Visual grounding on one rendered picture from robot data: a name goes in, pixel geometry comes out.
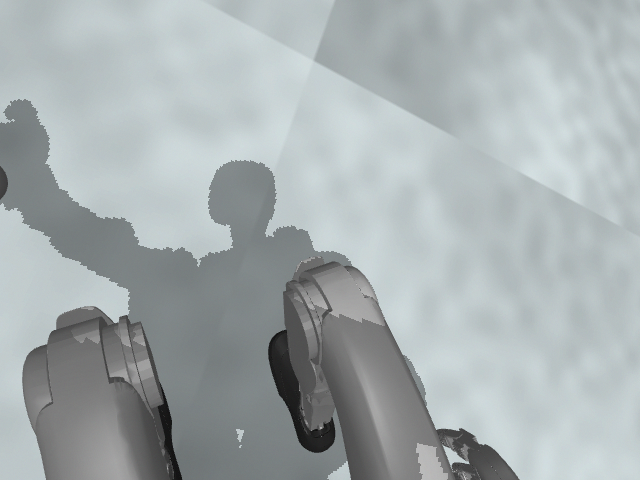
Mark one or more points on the ball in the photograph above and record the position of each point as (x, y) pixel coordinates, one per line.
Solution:
(3, 182)

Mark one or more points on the right robot hand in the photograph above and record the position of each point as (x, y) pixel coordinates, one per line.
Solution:
(485, 462)

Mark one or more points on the left robot foot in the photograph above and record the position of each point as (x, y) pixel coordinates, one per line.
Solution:
(174, 471)

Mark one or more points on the right robot foot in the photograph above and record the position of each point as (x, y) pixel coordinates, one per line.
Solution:
(288, 388)

